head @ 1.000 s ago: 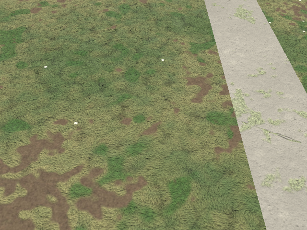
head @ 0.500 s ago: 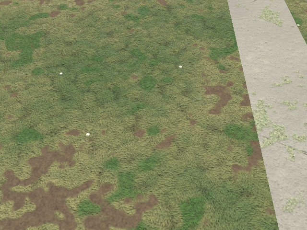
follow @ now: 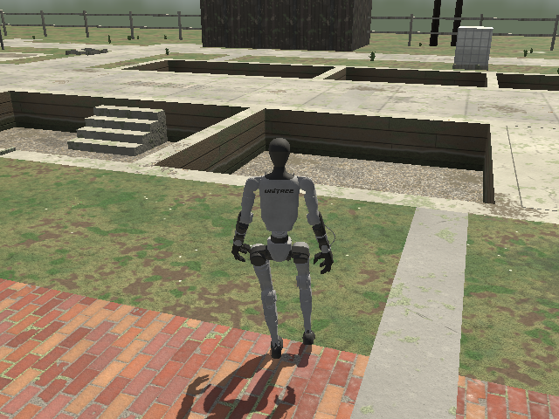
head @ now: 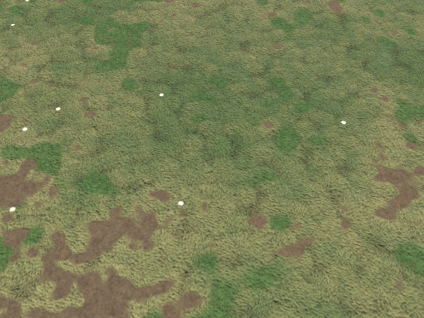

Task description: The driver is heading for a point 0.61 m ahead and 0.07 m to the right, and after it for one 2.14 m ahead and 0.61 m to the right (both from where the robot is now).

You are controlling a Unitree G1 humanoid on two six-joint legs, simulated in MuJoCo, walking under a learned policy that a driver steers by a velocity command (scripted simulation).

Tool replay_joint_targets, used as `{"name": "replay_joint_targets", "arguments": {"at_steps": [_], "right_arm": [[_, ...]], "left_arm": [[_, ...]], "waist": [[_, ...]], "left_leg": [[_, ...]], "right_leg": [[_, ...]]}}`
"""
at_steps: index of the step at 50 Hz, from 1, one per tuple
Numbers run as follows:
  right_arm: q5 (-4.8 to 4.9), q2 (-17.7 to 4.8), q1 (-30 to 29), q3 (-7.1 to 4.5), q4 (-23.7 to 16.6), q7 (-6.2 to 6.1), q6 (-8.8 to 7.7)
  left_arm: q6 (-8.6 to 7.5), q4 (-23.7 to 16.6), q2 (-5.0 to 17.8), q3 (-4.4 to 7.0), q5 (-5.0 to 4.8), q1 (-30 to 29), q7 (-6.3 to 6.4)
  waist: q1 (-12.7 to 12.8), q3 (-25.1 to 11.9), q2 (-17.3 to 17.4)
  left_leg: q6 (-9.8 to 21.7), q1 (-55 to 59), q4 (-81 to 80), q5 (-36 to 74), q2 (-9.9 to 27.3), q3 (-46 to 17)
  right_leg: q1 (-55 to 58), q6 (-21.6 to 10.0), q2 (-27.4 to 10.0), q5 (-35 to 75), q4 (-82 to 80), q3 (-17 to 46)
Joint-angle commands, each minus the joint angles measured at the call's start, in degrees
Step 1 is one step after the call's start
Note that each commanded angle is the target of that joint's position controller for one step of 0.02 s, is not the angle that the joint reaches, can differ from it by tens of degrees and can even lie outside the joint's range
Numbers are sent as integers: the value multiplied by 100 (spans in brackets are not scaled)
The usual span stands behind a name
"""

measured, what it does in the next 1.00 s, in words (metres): walks ahead: right foot, then left foot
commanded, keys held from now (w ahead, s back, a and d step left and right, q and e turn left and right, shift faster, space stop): w+q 0.08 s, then w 0.20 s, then w+e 0.08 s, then e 0.64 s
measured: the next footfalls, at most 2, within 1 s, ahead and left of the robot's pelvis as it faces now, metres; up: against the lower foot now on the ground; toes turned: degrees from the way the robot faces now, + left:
right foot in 0.36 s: +0.40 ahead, -0.10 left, +0.00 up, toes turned +5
left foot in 0.92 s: +0.48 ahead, +0.08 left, +0.00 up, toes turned -15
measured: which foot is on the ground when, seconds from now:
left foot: down 0.00-0.36, up 0.38-0.90, down 0.92-1.00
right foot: up 0.00-0.34, down 0.36-0.92, up 0.94-1.00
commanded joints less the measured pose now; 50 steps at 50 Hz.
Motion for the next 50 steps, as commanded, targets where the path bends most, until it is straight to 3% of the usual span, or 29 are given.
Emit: {"name": "replay_joint_targets", "arguments": {"at_steps": [1,4,7,12,14,16,17,18,19,20,21,22,23,25,29,35,39,42,44,45,46,47,48,49,50], "right_arm": [[43,-716,210,-114,-338,-19,-162],[32,-701,712,-105,-328,-4,-119],[22,-644,1077,-67,-290,-31,-119],[-66,-583,1508,14,-191,-125,-143],[-101,-686,1444,12,-189,-167,-163],[-118,-865,1137,-10,-232,-171,-218],[-153,-911,1080,-18,-210,-145,-233],[-132,-892,963,-9,-229,-119,-251],[-86,-566,1040,75,-400,-109,-286],[144,-201,1969,104,-283,-81,-242],[-103,-666,1643,46,-283,-120,-221],[-138,-621,964,54,-445,-113,-230],[-166,-565,576,79,-574,-102,-243],[-214,-510,379,89,-751,-49,-129],[-189,-322,280,145,-934,-46,92],[-127,-420,-762,182,-1335,-99,290],[-63,-485,-1250,212,-1522,-154,302],[11,-538,-1282,232,-1605,-201,229],[58,-562,-960,237,-1566,-238,162],[36,-559,-672,235,-1512,-264,115],[-28,-746,-451,187,-1476,-319,63],[-89,-1184,-551,131,-1602,-381,65],[-46,-1398,-563,77,-1643,-333,166],[-11,-1138,-441,106,-1659,-293,207],[0,-801,-638,196,-1707,-276,212]], "left_arm": [[181,-276,429,92,43,249,-37],[222,-594,515,100,6,-556,-62],[222,-752,482,62,-1,-983,-115],[136,-1076,420,-58,-58,-1795,-194],[77,-1150,491,-62,-94,-1763,-195],[33,-914,695,18,-124,-930,-124],[4,-672,849,92,-153,-169,-56],[-38,-409,967,158,-111,759,21],[-63,-252,1338,240,34,1713,95],[-15,-160,1709,357,60,1612,24],[44,-235,1243,287,-227,1137,-62],[28,-312,891,190,-266,591,-87],[-3,-288,679,130,-221,480,-108],[-38,-140,645,101,-249,580,-60],[-11,-92,1019,186,-221,796,-41],[221,-179,1116,253,-210,1219,25],[360,-291,1201,328,-150,1341,75],[464,-420,1272,390,-105,1229,91],[518,-554,1297,418,-130,937,89],[544,-636,1279,418,-189,712,93],[543,-732,1113,377,-241,667,98],[535,-792,566,252,-249,1209,104],[599,-818,989,363,-208,1373,163],[636,-725,1232,411,-61,1336,162],[673,-646,1261,441,-61,1134,112]], "waist": [[155,-45,57],[-173,-3,252],[-362,-70,365],[-628,82,481],[-506,92,548],[-71,-209,665],[259,-581,629],[722,-1033,516],[951,-1754,-130],[400,-2107,-1530],[253,-1602,-517],[141,-819,-169],[130,-555,137],[-46,-502,-71],[-211,-744,-202],[84,-761,-452],[259,-596,-557],[281,-521,-653],[117,-488,-724],[-81,-451,-676],[-104,-540,-377],[272,-825,1025],[264,-856,1466],[267,-788,871],[297,-564,490]], "left_leg": [[607,-40,-1112,1516,1581,-1710],[296,422,-1054,1749,1532,-1842],[88,1006,-936,2208,1518,-1758],[84,1747,-752,3060,1656,-1721],[64,1889,-598,3577,1801,-1719],[-117,1813,-42,5016,1816,-1448],[-182,1849,771,5529,1734,-1299],[-244,1336,1867,5006,1573,-1077],[-344,324,3569,2932,1207,-795],[-692,-1564,5555,-1932,77,-357],[-617,-1923,5763,-1643,514,-726],[-687,-2070,5555,-1174,757,-712],[-744,-2041,5316,-1019,888,-647],[-875,-1867,4832,-951,1034,-597],[-1141,-1640,4102,-851,961,-392],[-1237,-1839,3186,-203,968,-392],[-1221,-1925,2673,-486,883,-529],[-1133,-1633,2060,-917,750,-628],[-1046,-984,1140,-884,685,-661],[-993,-387,255,-384,717,-633],[-878,359,-332,107,1221,-978],[-508,1083,-473,1537,2798,-2314],[299,928,-387,2829,3464,-3272],[495,798,-348,2993,3398,-2980],[349,535,-333,2761,2969,-2297]], "right_leg": [[-363,212,-68,550,-593,-152],[-862,276,20,1221,-1320,-187],[-1029,200,136,1676,-1887,-242],[-925,-27,418,1654,-2891,-481],[-504,-218,532,1468,-3288,-483],[707,-491,839,1031,-3575,-611],[1481,-641,1004,906,-3739,-656],[2688,-835,773,1148,-3970,-456],[4037,-1144,-498,1308,-3782,984],[5102,-2256,-1839,2739,-4284,3747],[4478,-2166,-1530,2976,-4581,3833],[3719,-2015,-1295,3711,-4550,2761],[3276,-1883,-979,4664,-4592,2128],[2827,-1630,-515,5294,-4733,1419],[2344,-1545,-255,5949,-4713,1038],[2253,-1149,-51,4606,-4595,1365],[2492,-1216,-125,3765,-4425,1906],[2593,-1240,-136,3702,-4171,2331],[2445,-1053,-11,3397,-4019,2578],[2172,-830,185,2911,-3840,2581],[1698,-549,449,1916,-3459,2409],[1109,-238,1098,-708,-2197,1361],[349,-124,1726,-2415,-1246,426],[300,-42,1293,-2156,-401,384],[329,22,1147,-1705,-130,418]]}}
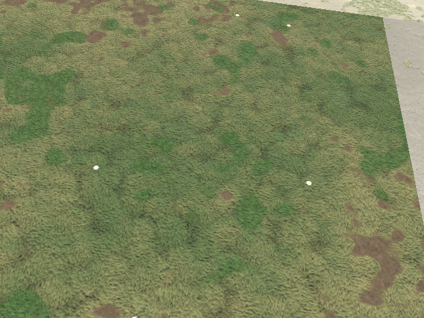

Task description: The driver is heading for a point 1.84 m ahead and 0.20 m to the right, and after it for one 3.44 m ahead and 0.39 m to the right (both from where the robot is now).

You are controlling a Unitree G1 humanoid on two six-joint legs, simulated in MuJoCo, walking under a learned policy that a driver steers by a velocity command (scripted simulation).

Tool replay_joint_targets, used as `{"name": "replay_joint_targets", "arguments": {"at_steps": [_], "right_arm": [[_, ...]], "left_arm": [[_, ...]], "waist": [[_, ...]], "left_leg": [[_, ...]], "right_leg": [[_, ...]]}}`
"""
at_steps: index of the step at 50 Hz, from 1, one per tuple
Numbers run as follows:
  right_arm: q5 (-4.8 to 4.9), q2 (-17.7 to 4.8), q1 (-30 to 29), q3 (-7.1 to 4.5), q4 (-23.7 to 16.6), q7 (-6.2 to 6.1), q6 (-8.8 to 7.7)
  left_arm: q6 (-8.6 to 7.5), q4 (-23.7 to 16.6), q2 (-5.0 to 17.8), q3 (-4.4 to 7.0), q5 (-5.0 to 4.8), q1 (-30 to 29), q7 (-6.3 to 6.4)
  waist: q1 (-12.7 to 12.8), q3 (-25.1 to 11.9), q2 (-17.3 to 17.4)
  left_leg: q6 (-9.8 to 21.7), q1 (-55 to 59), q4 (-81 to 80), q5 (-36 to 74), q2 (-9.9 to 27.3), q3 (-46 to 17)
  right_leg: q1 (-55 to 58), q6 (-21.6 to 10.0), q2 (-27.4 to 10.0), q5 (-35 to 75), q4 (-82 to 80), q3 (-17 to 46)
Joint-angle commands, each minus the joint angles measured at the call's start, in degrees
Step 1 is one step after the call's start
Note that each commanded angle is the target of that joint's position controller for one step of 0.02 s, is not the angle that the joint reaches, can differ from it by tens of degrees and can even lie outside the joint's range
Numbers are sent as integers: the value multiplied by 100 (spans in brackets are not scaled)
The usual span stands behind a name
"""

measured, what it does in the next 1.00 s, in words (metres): steps on the spot: right foot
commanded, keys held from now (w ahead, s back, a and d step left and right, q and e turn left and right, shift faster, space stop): e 0.40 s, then no key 0.16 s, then q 0.10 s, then w+q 0.34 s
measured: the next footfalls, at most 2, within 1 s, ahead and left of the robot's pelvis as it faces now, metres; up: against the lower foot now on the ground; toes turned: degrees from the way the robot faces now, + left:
right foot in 0.42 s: -0.02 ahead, -0.11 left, +0.00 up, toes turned -16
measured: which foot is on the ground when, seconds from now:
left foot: down 0.00-0.42, up 0.44-1.00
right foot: up 0.00-0.40, down 0.42-1.00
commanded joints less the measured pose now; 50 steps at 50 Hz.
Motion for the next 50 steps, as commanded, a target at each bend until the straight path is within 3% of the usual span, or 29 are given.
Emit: {"name": "replay_joint_targets", "arguments": {"at_steps": [1,2,4,9,16,18,19,20,21,22,23,24,25,27,30,32,34,36,38,42,45,50], "right_arm": [[-26,-624,90,-151,-422,4,16],[-55,-665,29,-162,-453,-24,18],[-98,-712,170,-189,-455,-13,16],[-102,-847,627,-286,-365,12,10],[-166,-1112,620,-419,-355,148,55],[-141,-1205,631,-459,-333,175,92],[-96,-1238,568,-477,-330,183,121],[-60,-1209,607,-482,-294,189,153],[-79,-1007,910,-448,-226,221,189],[-119,-427,964,-288,-589,242,241],[-146,-727,320,-318,-658,134,345],[-45,-728,354,-333,-605,146,396],[21,-762,511,-353,-463,188,385],[-87,-898,860,-412,-203,240,360],[-39,-681,994,-355,-21,312,404],[-23,-501,926,-281,71,334,449],[-52,-519,802,-259,93,339,458],[-106,-753,567,-319,1,365,406],[-114,-802,367,-347,-74,412,332],[-107,-593,312,-322,-90,466,175],[-89,-521,155,-305,-201,538,135],[-68,-533,-67,-284,-434,672,116]], "left_arm": [[83,-182,578,166,34,456,-56],[131,-207,544,151,27,391,-125],[186,-239,518,123,-39,310,-219],[280,-483,462,49,-29,-226,-294],[266,-791,306,-91,-84,-596,-389],[224,-847,313,-98,-107,-541,-389],[186,-819,273,-107,-100,-378,-383],[126,-743,300,-102,-61,-166,-342],[50,-711,561,-52,21,-65,-271],[-3,-940,1403,103,11,-144,-229],[-6,-820,1387,166,21,288,-190],[-8,-778,1034,43,20,41,-161],[-6,-807,733,-55,-12,-420,-142],[-48,-875,494,-142,-48,-762,-78],[-148,-777,193,-287,-51,-621,-49],[-203,-635,57,-378,2,-523,-1],[-209,-486,243,-352,56,-298,32],[-161,-315,662,-201,67,82,23],[-177,-228,677,-166,53,237,21],[-398,-114,556,-135,79,277,38],[-516,-37,547,-95,78,292,-7],[-583,30,736,-2,65,217,-113]], "waist": [[42,-379,660],[45,-401,940],[-40,-532,1108],[-302,-523,1112],[-408,-523,1285],[-370,-580,1290],[-235,-605,1183],[-119,-624,937],[-141,-520,26],[-327,-361,-1618],[220,-281,-895],[-60,-122,-671],[-306,19,-563],[-442,-197,-695],[-424,-501,-306],[-334,-376,-375],[-149,-309,-525],[72,-46,-643],[118,257,-431],[39,242,-87],[27,144,-158],[-55,158,-351]], "left_leg": [[900,921,-1102,2711,1786,-1375],[797,921,-1096,2749,1551,-1004],[801,983,-1028,3075,1380,-583],[1012,1349,-1141,2196,1681,-481],[948,839,-990,1469,1878,-28],[850,814,-750,1596,1952,46],[696,677,-488,1533,1907,199],[407,359,-88,1222,1805,432],[-12,-344,805,256,1442,818],[-481,-1845,2054,-2460,443,1180],[-448,-1731,2810,-2412,395,310],[-399,-1588,3060,-1952,458,94],[-350,-1431,2986,-1408,506,15],[-350,-1242,3123,-877,410,157],[-407,-915,2875,-715,400,86],[-430,-620,2113,-711,402,2],[-377,-373,1594,-846,284,26],[-262,-902,1712,-1128,151,76],[-164,-1510,1780,-1225,217,-82],[-37,-1818,1806,-1089,361,-78],[39,-1631,1556,-982,430,78],[226,-672,798,-822,386,449]], "right_leg": [[-857,256,-404,-65,1681,-321],[-876,331,-441,219,1822,-416],[-851,449,-400,482,2036,-544],[-1051,499,-585,552,1375,-652],[77,199,-748,272,-367,-1154],[382,75,-719,386,-945,-1262],[738,-13,-674,760,-1559,-1330],[1242,-98,-598,1322,-2336,-1284],[1720,-218,-1102,1466,-3216,-280],[1960,-809,-2968,3207,-3359,2119],[1284,-1393,-3086,3847,-3266,1823],[1069,-1376,-2703,3739,-3267,1299],[905,-1140,-2268,3417,-3342,811],[1156,-952,-1811,3939,-3269,316],[1461,-925,-1852,4232,-3278,59],[1468,-842,-1861,3753,-3396,-58],[1450,-839,-1915,2679,-3545,4],[1706,-1039,-2153,717,-3926,515],[1998,-1191,-2432,-131,-4199,886],[2333,-1282,-2562,159,-4315,695],[2209,-1238,-2542,338,-4311,317],[1470,-1014,-2474,601,-4124,-412]]}}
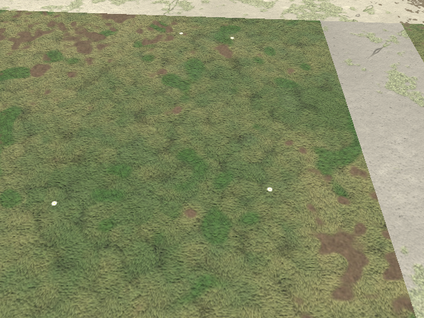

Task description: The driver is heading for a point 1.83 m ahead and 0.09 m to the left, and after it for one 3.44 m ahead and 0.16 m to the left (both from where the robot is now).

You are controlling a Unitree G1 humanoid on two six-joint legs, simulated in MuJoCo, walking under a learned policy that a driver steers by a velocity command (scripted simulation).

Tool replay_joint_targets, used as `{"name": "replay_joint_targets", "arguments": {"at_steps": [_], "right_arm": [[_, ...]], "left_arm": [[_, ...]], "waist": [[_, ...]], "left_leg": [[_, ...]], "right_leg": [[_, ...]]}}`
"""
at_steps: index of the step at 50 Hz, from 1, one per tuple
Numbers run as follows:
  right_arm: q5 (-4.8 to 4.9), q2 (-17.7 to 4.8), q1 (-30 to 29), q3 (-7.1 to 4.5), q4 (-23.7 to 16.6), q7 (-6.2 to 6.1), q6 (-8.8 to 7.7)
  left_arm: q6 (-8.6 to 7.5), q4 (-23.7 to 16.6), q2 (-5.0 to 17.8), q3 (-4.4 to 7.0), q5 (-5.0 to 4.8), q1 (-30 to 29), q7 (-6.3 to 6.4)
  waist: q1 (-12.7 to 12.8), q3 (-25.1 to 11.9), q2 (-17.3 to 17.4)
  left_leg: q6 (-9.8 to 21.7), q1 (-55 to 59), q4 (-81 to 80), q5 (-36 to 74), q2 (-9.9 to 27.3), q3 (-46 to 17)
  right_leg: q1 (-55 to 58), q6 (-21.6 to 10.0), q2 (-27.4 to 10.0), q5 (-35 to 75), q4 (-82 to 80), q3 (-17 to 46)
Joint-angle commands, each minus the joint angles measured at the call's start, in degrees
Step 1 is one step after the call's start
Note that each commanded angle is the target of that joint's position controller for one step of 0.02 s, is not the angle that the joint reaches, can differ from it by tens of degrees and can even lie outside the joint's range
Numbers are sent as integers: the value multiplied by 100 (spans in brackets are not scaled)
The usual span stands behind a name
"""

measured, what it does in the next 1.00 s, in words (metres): walks ahead: left foot, then right foot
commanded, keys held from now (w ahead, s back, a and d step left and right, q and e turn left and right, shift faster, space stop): w+q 0.30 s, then w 0.08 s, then w+e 0.62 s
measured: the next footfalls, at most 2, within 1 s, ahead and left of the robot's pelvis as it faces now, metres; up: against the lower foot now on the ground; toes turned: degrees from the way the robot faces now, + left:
left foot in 0.08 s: +0.09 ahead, +0.12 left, +0.00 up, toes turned +6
right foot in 0.58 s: +0.48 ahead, +0.06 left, +0.00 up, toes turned +11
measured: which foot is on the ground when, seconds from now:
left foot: up 0.00-0.06, down 0.08-0.60, up 0.62-1.00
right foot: down 0.00-0.08, up 0.10-0.56, down 0.58-1.00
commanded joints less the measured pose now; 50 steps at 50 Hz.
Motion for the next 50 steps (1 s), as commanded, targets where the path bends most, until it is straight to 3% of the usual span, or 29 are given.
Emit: {"name": "replay_joint_targets", "arguments": {"at_steps": [1,3,4,5,6,7,8,9,11,12,15,18,21,23,24,26,27,28,29,30,31,32,33,35,38,40,44,47,50], "right_arm": [[-2,-367,-404,-50,-553,61,-125],[-85,-458,271,-100,-337,28,-190],[-124,-737,1107,-225,-57,-36,-234],[-151,-1450,1860,-401,-24,-140,-281],[-7,-1554,1652,-372,-126,-175,-295],[47,-1328,1355,-332,-163,-204,-263],[47,-1076,1071,-265,-202,-208,-272],[61,-969,877,-228,-247,-220,-303],[101,-858,726,-176,-284,-242,-408],[137,-873,818,-181,-233,-241,-457],[162,-901,1170,-210,-66,-266,-500],[144,-757,1470,-170,105,-303,-514],[118,-692,1688,-130,266,-351,-554],[76,-718,1727,-109,351,-374,-588],[56,-750,1662,-105,386,-388,-602],[-2,-843,1475,-107,429,-431,-625],[-66,-905,1421,-119,459,-446,-605],[-86,-957,1323,-129,469,-446,-569],[-69,-831,1333,-77,402,-444,-573],[115,-349,1922,19,246,-373,-583],[-68,-652,1723,-18,241,-364,-625],[-100,-704,1185,-9,108,-350,-659],[-104,-726,805,25,37,-324,-711],[-162,-620,629,55,-78,-287,-626],[-198,-410,639,135,-136,-249,-442],[-181,-347,136,175,-332,-237,-413],[-124,-272,-863,237,-642,-213,-422],[-68,-293,-1345,251,-804,-203,-458],[-37,-388,-1448,238,-913,-219,-524]], "left_arm": [[-108,-342,863,219,-23,-332,-46],[-71,-339,881,215,-68,-421,-41],[-72,-397,703,135,-17,-455,-45],[-82,-813,192,-36,4,-764,-104],[-96,-946,406,7,172,-996,-116],[-126,-918,614,46,146,-981,-174],[-169,-822,672,53,47,-873,-229],[-177,-747,654,53,42,-785,-238],[-62,-621,620,32,153,-613,-243],[-7,-644,576,26,162,-643,-245],[78,-860,446,-14,118,-1185,-238],[67,-1058,307,-86,91,-1823,-269],[13,-1185,160,-179,32,-2337,-319],[-13,-1262,182,-194,-18,-2542,-320],[-21,-1252,228,-184,-29,-2478,-308],[-32,-1049,405,-113,-45,-1875,-242],[-43,-833,532,-54,-66,-1232,-185],[-73,-551,600,-3,-68,-364,-122],[-99,-367,815,71,22,491,-44],[-86,-333,1510,279,129,885,-14],[-17,-275,1158,236,-129,440,-115],[-11,-385,935,202,-206,-157,-143],[-15,-423,651,151,-171,-394,-159],[-59,-304,470,82,-134,-420,-121],[-156,-191,605,125,-164,-241,-123],[-151,-160,698,160,-174,-117,-106],[-122,-82,731,216,-199,319,-106],[-85,-49,758,243,-151,631,-74],[-53,-126,834,278,-85,612,-14]], "waist": [[-140,379,-476],[-503,165,-224],[-845,-265,345],[-1160,-554,1938],[-976,-198,1477],[-794,201,879],[-557,390,520],[-390,438,349],[-242,211,454],[-212,136,430],[-310,217,390],[-508,346,478],[-714,398,543],[-751,464,560],[-671,466,580],[-351,185,656],[-77,-162,678],[331,-585,583],[659,-1119,282],[351,-1746,-1135],[171,-1606,-913],[-30,-686,-480],[-51,-265,1],[-333,139,110],[-463,56,-72],[-378,213,-107],[1,249,-192],[230,155,-232],[188,91,-332]], "left_leg": [[148,95,-549,191,-34,230],[265,1397,-1059,332,-388,423],[431,2423,-1378,-93,-285,-26],[1038,3347,-2549,-1873,1439,-2978],[1449,3085,-3265,-2212,1941,-4708],[1460,2784,-3049,-1630,1838,-3970],[1290,2402,-2937,-704,1510,-3299],[1115,2156,-2949,172,1182,-2770],[992,2010,-2935,1716,800,-2172],[1020,1985,-2889,2328,738,-2040],[1031,1931,-2892,2909,595,-1865],[892,2008,-2895,3377,464,-1659],[712,2183,-2906,3880,471,-1440],[621,2329,-3001,4076,630,-1380],[563,2420,-2975,4347,708,-1302],[405,2679,-2398,5910,763,-1076],[342,2858,-1631,6706,741,-948],[281,2736,-511,6838,632,-747],[241,1861,944,5525,500,-601],[-133,-193,3444,2008,-527,-203],[-64,-1120,4004,-546,-809,-584],[-14,-1502,3938,-82,-382,-812],[-13,-1454,3600,247,-142,-736],[-117,-1110,2975,286,115,-689],[-350,-910,2273,306,228,-488],[-509,-1098,1643,715,301,-350],[-657,-1191,334,1853,228,-257],[-663,-1208,-170,2007,63,-249],[-568,-841,-679,1642,-88,-363]], "right_leg": [[-558,-832,-1664,-813,-604,1010],[-1305,-603,-1396,-147,460,416],[-1855,-394,-1049,337,1868,-68],[-3456,20,-228,-965,4131,-592],[-4585,58,122,-1784,4981,539],[-4703,15,-303,-1320,5152,926],[-4442,24,-477,-740,4947,927],[-4153,71,-565,-440,4631,916],[-3721,249,-543,-41,4478,796],[-3684,326,-496,46,4471,756],[-3951,478,-446,381,4128,666],[-4029,488,-373,942,3295,521],[-3706,319,-255,1453,2380,335],[-3381,90,-195,1557,1916,273],[-3150,-54,-139,1481,1744,268],[-2347,-331,158,1001,1599,217],[-1788,-460,357,660,1597,194],[-898,-593,435,690,1279,178],[419,-843,-261,297,1270,942],[1932,-1815,-1881,-159,1062,3980],[1794,-1982,-2026,-48,138,5454],[991,-1870,-1878,-441,60,4624],[291,-1738,-1664,-63,-80,3954],[-659,-1490,-1167,855,-276,3182],[-1089,-1490,-874,1482,-430,2646],[-1290,-1463,-738,1319,-604,2490],[-1033,-1138,-509,1440,-500,2399],[-543,-1041,-538,1953,-142,2536],[-260,-907,-670,2325,285,2835]]}}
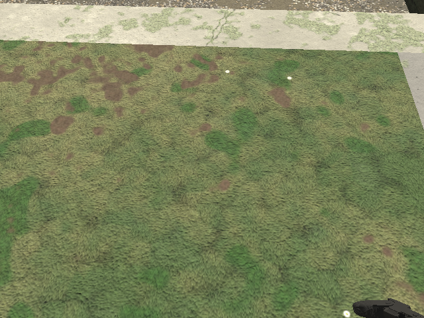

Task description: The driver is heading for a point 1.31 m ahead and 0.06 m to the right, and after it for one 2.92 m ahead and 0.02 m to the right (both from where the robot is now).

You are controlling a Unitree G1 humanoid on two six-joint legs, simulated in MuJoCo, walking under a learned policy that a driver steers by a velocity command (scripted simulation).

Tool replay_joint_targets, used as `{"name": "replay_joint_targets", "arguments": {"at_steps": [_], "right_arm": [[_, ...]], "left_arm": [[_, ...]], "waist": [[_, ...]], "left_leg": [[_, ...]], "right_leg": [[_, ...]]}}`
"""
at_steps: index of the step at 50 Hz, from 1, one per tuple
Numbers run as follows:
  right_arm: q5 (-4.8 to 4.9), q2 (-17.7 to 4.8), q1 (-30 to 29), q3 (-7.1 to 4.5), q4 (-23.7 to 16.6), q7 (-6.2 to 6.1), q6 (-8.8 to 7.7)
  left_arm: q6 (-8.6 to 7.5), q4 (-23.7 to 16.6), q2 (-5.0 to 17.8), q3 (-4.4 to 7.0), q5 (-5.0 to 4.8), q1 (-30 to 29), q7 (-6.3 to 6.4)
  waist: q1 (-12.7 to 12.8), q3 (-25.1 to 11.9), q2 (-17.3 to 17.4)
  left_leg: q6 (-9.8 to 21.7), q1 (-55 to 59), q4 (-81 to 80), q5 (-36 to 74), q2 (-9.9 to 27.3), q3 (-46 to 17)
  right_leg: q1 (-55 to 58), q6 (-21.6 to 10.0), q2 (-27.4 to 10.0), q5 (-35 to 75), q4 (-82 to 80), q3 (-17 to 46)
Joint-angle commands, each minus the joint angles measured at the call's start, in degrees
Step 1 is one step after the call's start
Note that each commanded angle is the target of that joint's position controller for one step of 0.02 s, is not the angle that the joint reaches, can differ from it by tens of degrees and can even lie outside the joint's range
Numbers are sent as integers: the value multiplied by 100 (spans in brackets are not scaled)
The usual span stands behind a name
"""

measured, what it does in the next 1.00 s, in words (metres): walks ahead: left foot, then right foot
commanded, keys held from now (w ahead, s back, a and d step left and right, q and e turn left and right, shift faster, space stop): w+e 0.30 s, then w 0.20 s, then w+q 0.50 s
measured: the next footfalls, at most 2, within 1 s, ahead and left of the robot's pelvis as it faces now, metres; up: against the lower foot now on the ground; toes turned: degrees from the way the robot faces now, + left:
left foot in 0.08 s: +0.22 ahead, +0.13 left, +0.00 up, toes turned -6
right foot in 0.58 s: +0.42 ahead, -0.14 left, +0.00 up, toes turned -19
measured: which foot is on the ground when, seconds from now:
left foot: up 0.00-0.06, down 0.08-0.58, up 0.60-1.00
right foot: down 0.00-0.10, up 0.12-0.56, down 0.58-1.00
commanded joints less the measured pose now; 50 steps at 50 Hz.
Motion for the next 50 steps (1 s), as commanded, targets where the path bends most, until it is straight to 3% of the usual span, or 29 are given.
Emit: {"name": "replay_joint_targets", "arguments": {"at_steps": [1,2,3,4,5,6,7,8,9,11,15,21,25,27,28,29,30,31,32,33,34,36,40,45,50], "right_arm": [[40,-607,-272,-163,-492,-38,-157],[49,-707,103,-207,-383,-73,-187],[31,-845,744,-274,-194,-136,-246],[-71,-1207,1510,-385,-86,-231,-319],[-198,-1666,2065,-509,-109,-315,-277],[-115,-1710,1893,-569,-35,-295,-168],[-72,-1103,1547,-460,-124,-261,-131],[-31,-728,1300,-371,-134,-230,-144],[-42,-595,1178,-332,-115,-219,-160],[8,-574,1311,-332,34,-212,-245],[97,-655,1585,-404,228,-156,-379],[80,-653,1943,-412,576,-97,-373],[94,-843,2378,-451,899,-127,-285],[113,-933,2503,-451,1078,-141,-207],[139,-963,2512,-444,1146,-145,-172],[181,-879,2498,-403,1138,-143,-164],[268,-466,2489,-277,821,-98,-195],[275,-235,2868,-267,735,-100,-167],[180,-774,2314,-444,802,-163,-99],[214,-619,2124,-427,744,-132,-125],[211,-503,2129,-419,836,-116,-109],[55,-348,2369,-426,1027,-52,51],[42,-162,1860,-463,877,80,178],[30,-38,825,-398,529,168,158],[-17,-52,7,-326,168,256,146]], "left_arm": [[-28,-341,1066,268,50,34,86],[-32,-399,1127,288,56,-131,91],[-61,-426,1126,283,26,-249,64],[-119,-509,868,212,-46,-252,7],[-148,-724,327,83,-216,-15,12],[-88,-786,575,99,-84,287,34],[7,-612,795,142,35,68,51],[29,-625,733,134,64,-278,-15],[62,-651,631,128,74,-413,-71],[188,-674,557,119,167,-485,-172],[280,-938,440,77,162,-1044,-293],[191,-1271,163,-118,162,-2143,-365],[150,-1429,231,-169,190,-2624,-341],[90,-1357,305,-147,234,-2395,-261],[23,-1143,373,-104,263,-1767,-208],[-54,-799,564,-17,341,-820,-133],[-88,-666,1126,131,470,73,-22],[-40,-677,1509,224,310,147,42],[-23,-657,1235,184,127,-124,67],[-54,-626,871,72,102,-567,66],[-101,-621,544,-10,98,-856,40],[-185,-568,260,-87,63,-1069,57],[-370,-352,366,-28,25,-806,83],[-373,-130,288,-43,43,-518,124],[-310,127,518,6,59,-87,200]], "waist": [[-254,-138,-641],[-442,-243,-670],[-778,-526,-475],[-1101,-1140,32],[-1172,-1826,1014],[-832,-1858,1482],[-750,-1090,503],[-743,-571,93],[-656,-371,207],[-576,-227,501],[-551,-206,391],[-747,105,372],[-856,219,390],[-680,55,422],[-367,-290,349],[26,-876,159],[310,-1746,-684],[89,-2287,-1498],[128,-1598,-586],[-158,-783,-616],[-342,-432,-551],[-611,-168,-767],[-700,42,-637],[-558,318,-579],[-364,437,-505]], "left_leg": [[100,857,-519,-331,-343,127],[176,1441,-713,-565,-436,137],[308,2358,-1099,-551,-462,135],[570,3532,-1315,-1126,345,-596],[963,4969,-1650,-2122,1866,-2563],[1382,4819,-2029,-2459,2306,-4111],[1328,4163,-2023,-2733,2037,-3411],[1217,3537,-2137,-2163,1688,-2495],[1075,3166,-2280,-1490,1419,-1810],[997,2858,-2395,-417,1132,-997],[1124,2998,-2577,705,1182,-253],[1080,2854,-2767,1007,887,647],[1057,3306,-2575,1543,1132,723],[1044,3568,-1916,3011,1147,684],[986,3542,-1119,3628,1030,762],[884,2951,-7,3140,791,888],[706,1392,1849,831,392,1042],[604,5,3388,-2946,-490,673],[689,-294,3622,-2486,-254,-88],[714,-282,3359,-2012,-42,-81],[695,-80,3021,-1720,107,-7],[584,354,2809,-1410,182,64],[494,-118,2709,-726,211,136],[444,-482,1439,243,188,386],[746,-214,250,142,2,917]], "right_leg": [[-250,-488,-1447,2555,146,1265],[-384,-394,-1421,2709,426,1332],[-583,-262,-1172,2862,1138,1197],[-1061,-102,-805,2226,2425,806],[-2510,103,-125,-359,3986,-26],[-3376,99,-159,-1589,4793,-327],[-3567,79,-588,-1094,5156,-256],[-3482,125,-740,-654,5026,-329],[-3338,177,-894,-434,4837,-398],[-3203,266,-1002,-251,4767,-515],[-3667,354,-1091,302,4682,-576],[-3299,358,-973,1314,2629,-906],[-2832,107,-878,879,1731,-1290],[-2222,-90,-679,411,1368,-1453],[-1402,-206,-521,495,1003,-1500],[2,-341,-644,724,827,-1333],[1776,-703,-2253,58,692,459],[2405,-1158,-3549,538,97,2637],[1708,-984,-3204,673,51,2021],[885,-773,-2909,1007,-160,1102],[332,-526,-2616,1204,-416,537],[-331,-279,-2265,1413,-741,-191],[-371,-295,-2193,1979,-1057,-891],[-204,-281,-2057,2328,-1088,-1629],[497,-208,-2298,3217,-822,-2032]]}}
